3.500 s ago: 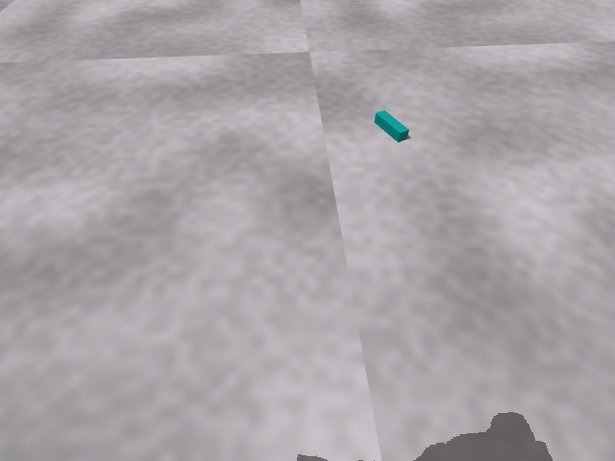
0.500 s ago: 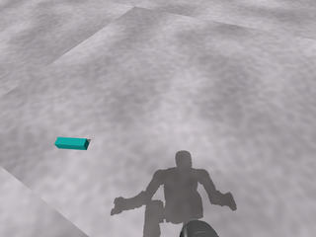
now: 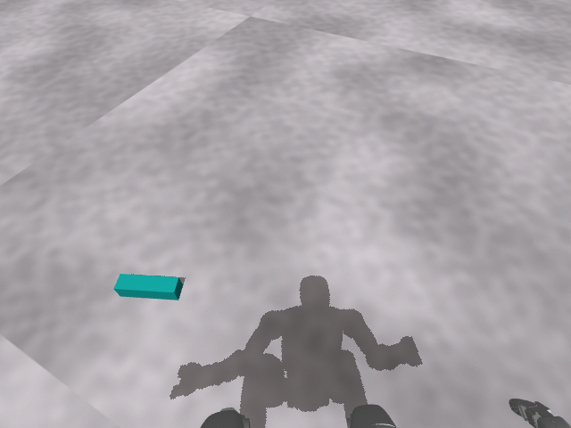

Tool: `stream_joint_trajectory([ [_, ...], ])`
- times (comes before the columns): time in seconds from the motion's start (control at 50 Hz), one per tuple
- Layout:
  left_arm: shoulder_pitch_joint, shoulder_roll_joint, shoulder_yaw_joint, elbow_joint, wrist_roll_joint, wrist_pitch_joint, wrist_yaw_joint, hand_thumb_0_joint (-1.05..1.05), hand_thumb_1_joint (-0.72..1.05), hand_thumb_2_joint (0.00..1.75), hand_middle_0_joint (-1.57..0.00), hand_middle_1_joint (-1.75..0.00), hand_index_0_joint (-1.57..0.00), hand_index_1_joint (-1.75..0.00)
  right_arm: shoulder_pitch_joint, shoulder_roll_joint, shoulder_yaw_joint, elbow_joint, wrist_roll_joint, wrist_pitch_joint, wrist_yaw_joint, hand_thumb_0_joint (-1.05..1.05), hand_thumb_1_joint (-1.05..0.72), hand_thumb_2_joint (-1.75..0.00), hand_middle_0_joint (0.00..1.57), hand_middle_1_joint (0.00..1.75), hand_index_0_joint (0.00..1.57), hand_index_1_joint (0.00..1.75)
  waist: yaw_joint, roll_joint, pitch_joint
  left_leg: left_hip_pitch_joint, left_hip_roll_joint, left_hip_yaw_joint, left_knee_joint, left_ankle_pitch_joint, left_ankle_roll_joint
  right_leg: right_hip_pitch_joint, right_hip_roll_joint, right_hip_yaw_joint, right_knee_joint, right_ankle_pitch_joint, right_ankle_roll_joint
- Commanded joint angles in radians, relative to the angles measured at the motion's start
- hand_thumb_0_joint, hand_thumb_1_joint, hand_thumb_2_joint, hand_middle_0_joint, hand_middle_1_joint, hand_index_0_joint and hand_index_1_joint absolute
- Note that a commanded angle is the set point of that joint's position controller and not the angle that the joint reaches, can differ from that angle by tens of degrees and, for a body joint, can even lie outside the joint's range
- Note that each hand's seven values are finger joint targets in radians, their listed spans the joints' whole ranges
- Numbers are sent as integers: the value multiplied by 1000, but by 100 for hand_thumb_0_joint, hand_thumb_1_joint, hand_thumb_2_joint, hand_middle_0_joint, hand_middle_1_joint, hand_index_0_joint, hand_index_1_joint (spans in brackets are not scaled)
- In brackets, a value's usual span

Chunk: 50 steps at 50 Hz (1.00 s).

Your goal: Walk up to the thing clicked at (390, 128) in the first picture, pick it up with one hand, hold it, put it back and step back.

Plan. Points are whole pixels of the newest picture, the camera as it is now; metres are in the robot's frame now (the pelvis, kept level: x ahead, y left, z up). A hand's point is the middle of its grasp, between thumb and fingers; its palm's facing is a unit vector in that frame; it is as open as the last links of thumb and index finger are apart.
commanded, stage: walk up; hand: left
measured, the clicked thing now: (149, 286) +0.70 +0.51 -0.70
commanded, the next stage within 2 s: none
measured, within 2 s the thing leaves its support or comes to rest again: neither
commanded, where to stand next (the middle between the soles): +0.32 +0.35 m, yaw -6 degrees
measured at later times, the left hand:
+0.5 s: hand out of the picture +0.18 +0.44 -0.08, palm faces -0.03 -0.80 -0.60, open 7.4 cm
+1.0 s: hand out of the picture +0.30 +0.58 -0.10, palm faces -0.10 -0.84 -0.53, open 7.4 cm
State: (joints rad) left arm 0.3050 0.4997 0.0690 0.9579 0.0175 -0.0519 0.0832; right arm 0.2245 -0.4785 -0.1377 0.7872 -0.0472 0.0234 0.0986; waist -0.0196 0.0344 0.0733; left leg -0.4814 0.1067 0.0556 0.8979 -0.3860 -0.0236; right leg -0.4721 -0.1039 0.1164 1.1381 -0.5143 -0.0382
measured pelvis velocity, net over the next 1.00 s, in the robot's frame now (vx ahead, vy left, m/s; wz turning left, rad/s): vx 0.21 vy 0.30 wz -0.07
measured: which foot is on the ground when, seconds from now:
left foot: down 0.00-0.26, up 0.28-0.62, down 0.64-0.96, up 0.98-1.00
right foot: up 0.00-0.24, down 0.26-0.66, up 0.68-0.92, down 0.94-1.00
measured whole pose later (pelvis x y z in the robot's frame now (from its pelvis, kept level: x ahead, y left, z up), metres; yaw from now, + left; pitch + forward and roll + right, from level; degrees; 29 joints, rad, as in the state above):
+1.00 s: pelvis +0.21 +0.30 +0.01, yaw -4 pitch -2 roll +0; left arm 0.28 0.40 0.04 0.88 0.02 -0.11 0.07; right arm 0.35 -0.43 -0.08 0.80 -0.03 0.07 0.05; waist -0.03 0.08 0.13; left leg -0.39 -0.03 0.02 1.00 -0.51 0.04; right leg -0.43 -0.01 -0.12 0.76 -0.30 -0.06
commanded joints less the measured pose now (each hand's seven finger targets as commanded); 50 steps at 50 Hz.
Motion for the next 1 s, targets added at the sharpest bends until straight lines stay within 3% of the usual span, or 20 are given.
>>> stream_joint_trajectory([
  [0.0,36,217,39,-38,-42,-55,13,0,90,90,-20,-30,-20,-30,39,-255,-59,-72,2,-24,-43,0,-90,-90,20,30,20,30,-29,177,-1,283,191,-377,-519,-81,192,-338,37,-64,122,114,-12],
  [0.08,46,173,31,-29,-31,-53,-4,0,90,90,-20,-30,-20,-30,40,-197,-31,-86,-9,-25,-37,0,-90,-90,20,30,20,30,-31,200,-30,276,141,-180,-471,275,257,-150,39,-181,-150,99,20],
  [0.14,45,148,33,-59,-31,-54,-4,0,90,90,-20,-30,-20,-30,46,-187,-23,-105,-14,-17,-35,0,-90,-90,20,30,20,30,-23,183,-62,263,177,-184,-463,316,287,-28,50,-197,-284,152,1],
  [0.2,207,160,59,-23,-27,-59,7,0,90,90,-20,-30,-20,-30,-58,-148,-4,-155,-11,2,-28,0,-90,-90,20,30,20,30,100,36,-107,56,86,-43,-244,302,194,372,72,-189,-590,393,-8],
  [0.22,283,229,89,-18,-13,-64,22,0,90,90,-20,-30,-20,-30,4,-90,14,-154,3,-1,-29,0,-90,-90,20,30,20,30,140,-122,-163,-43,24,-10,-9,237,128,537,6,-29,-665,335,-13],
  [0.24,285,297,100,-53,-5,-64,35,0,90,90,-20,-30,-20,-30,92,-47,28,-151,8,4,-30,0,-90,-90,20,30,20,30,106,-270,-203,-209,-79,-21,195,-184,60,630,-276,407,-753,254,-91],
  [0.26,179,319,93,-100,-12,-57,42,0,90,90,-20,-30,-20,-30,102,-150,-3,-134,-6,27,-42,0,-90,-90,20,30,20,30,78,-76,-173,-243,-74,-156,327,-223,26,498,-387,586,-807,76,-215],
  [0.3,84,285,87,-121,-22,-58,48,0,90,90,-20,-30,-20,-30,53,-201,-29,-108,-9,43,-48,0,-90,-90,20,30,20,30,54,4,-56,-256,-18,-215,418,-129,21,321,-329,458,-824,-30,-250],
  [0.36,27,234,76,-132,-8,-66,33,0,90,90,-20,-30,-20,-30,131,-189,-29,-53,-5,44,-36,0,-90,-90,20,30,20,30,2,-95,-13,-176,-16,-208,355,-20,15,182,-205,194,-766,77,-164],
  [0.54,20,333,113,-141,23,-65,21,0,90,90,-20,-30,-20,-30,20,-172,-43,-90,-10,47,3,0,-90,-90,20,30,20,30,23,-230,-48,-8,32,-66,38,-79,18,21,-166,63,-656,-20,-179],
  [0.6,-75,299,93,-144,23,-43,22,0,90,90,-20,-30,-20,-30,208,-183,-63,-19,-11,40,-6,0,-90,-90,20,30,20,30,-98,-101,-94,287,-46,35,-129,-41,31,-164,-101,-45,-450,-113,-114],
  [0.62,-50,216,67,-134,27,-32,22,0,90,90,-20,-30,-20,-30,294,-206,-73,8,-24,33,-16,0,-90,-90,20,30,20,30,-141,65,-103,379,-72,-18,-259,-162,53,-249,-27,-147,-209,-84,-66],
  [0.64,-55,121,37,-159,4,-30,26,0,90,90,-20,-30,-20,-30,282,-324,-85,-25,-26,24,-21,0,-90,-90,20,30,20,30,-143,418,-19,308,199,-589,-613,-484,138,-484,166,-232,88,-182,2],
  [0.66,-99,181,36,-147,7,-41,42,0,90,90,-20,-30,-20,-30,138,-403,-93,-53,3,14,-27,0,-90,-90,20,30,20,30,-97,350,45,192,296,-808,-714,-553,282,-446,81,-120,155,-115,-25],
  [0.74,46,225,49,-25,-28,-56,13,0,90,90,-20,-30,-20,-30,31,-261,-41,-77,-3,-1,-47,0,-90,-90,20,30,20,30,-10,232,42,195,146,-396,-479,-177,253,-289,2,-159,4,39,1],
  [0.84,47,165,40,-54,-21,-64,1,0,90,90,-20,-30,-20,-30,83,-205,-18,-95,-12,0,-40,0,-90,-90,20,30,20,30,-19,185,-11,201,130,-291,-405,241,289,-43,62,-214,-277,67,0],
  [0.88,153,138,44,-39,-19,-72,7,0,90,90,-20,-30,-20,-30,16,-169,0,-128,0,7,-40,0,-90,-90,20,30,20,30,69,91,-63,105,76,-179,-260,395,235,232,86,-217,-528,287,-6],
  [0.9,241,181,65,-34,-9,-75,19,0,90,90,-20,-30,-20,-30,19,-126,18,-138,20,-2,-44,0,-90,-90,20,30,20,30,134,-7,-129,50,24,-113,-69,470,169,412,56,-129,-639,345,-9],
  [0.94,199,314,93,-101,4,-67,27,0,90,90,-20,-30,-20,-30,115,-114,20,-134,31,-1,-59,0,-90,-90,20,30,20,30,102,-160,-181,-255,-134,-137,253,-197,54,549,-348,550,-795,102,-191],
  [0.98,85,277,81,-129,-13,-61,23,0,90,90,-20,-30,-20,-30,104,-195,-12,-93,15,18,-76,0,-90,-90,20,30,20,30,58,-34,-93,-262,-59,-217,378,-171,47,417,-364,475,-782,53,-268],
])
